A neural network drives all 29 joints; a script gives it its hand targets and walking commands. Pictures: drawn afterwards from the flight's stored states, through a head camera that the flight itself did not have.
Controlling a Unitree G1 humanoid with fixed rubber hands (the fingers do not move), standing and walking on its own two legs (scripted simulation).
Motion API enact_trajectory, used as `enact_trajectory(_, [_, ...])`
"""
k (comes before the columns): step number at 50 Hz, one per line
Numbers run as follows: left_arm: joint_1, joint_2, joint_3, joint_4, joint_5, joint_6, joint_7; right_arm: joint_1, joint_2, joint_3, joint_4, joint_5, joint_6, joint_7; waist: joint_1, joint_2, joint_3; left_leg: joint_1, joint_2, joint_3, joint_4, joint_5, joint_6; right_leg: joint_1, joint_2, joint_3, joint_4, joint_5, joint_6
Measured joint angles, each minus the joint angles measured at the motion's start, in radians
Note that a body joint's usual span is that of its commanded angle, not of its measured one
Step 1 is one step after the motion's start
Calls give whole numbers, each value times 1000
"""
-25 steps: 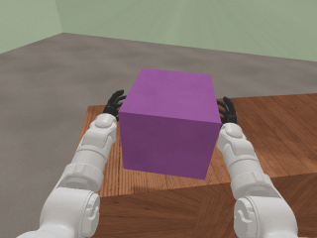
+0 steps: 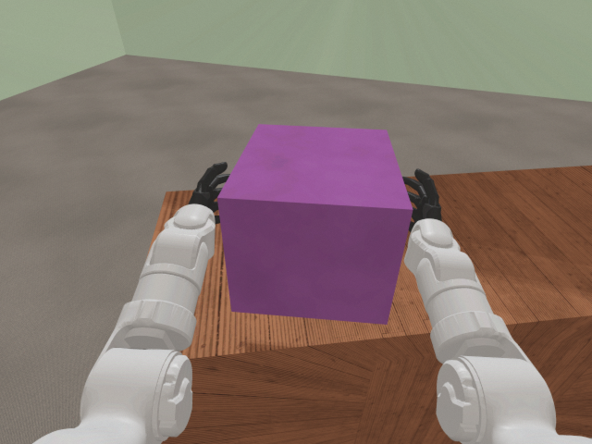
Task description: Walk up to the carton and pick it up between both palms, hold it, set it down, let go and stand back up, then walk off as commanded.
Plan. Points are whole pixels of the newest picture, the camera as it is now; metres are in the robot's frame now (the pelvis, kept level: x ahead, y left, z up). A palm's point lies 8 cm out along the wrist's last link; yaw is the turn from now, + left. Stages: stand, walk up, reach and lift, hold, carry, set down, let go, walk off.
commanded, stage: reach and lift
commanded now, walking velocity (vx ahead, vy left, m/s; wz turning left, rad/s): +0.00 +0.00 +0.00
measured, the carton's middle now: (315, 213) +0.43 -0.02 +0.13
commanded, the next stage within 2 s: hold in 0.60 s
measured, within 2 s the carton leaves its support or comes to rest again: neither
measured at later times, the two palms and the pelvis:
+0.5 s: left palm (193, 208) +0.38 +0.15 +0.19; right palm (418, 218) +0.37 -0.16 +0.16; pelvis +0.00 +0.00 +0.00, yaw +0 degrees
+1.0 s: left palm (187, 200) +0.37 +0.15 +0.20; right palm (421, 209) +0.37 -0.16 +0.18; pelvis +0.00 +0.00 +0.00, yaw +0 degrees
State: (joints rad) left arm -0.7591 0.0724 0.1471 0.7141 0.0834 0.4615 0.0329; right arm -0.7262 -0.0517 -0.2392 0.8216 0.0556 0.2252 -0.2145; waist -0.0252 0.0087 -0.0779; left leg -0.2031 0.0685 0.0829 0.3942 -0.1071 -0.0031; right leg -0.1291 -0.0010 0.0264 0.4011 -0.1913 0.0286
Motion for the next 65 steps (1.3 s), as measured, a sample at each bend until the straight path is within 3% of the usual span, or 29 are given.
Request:
enact_trajectory(26, [0, 0, 7, -119, 4, 130, 15, -19, -14, 38, -6, 27, 37, 4, 12, -8, 4, 4, 0, 0, 0, 2, -2, 4, 0, 0, -1, 2, 0])
enact_trajectory(65, [5, 0, 7, -254, 4, 252, 17, -6, -35, 86, -150, 81, 164, -14, 12, -10, 4, 7, 0, 0, 0, 13, -2, 8, 0, 0, -2, 14, -1])
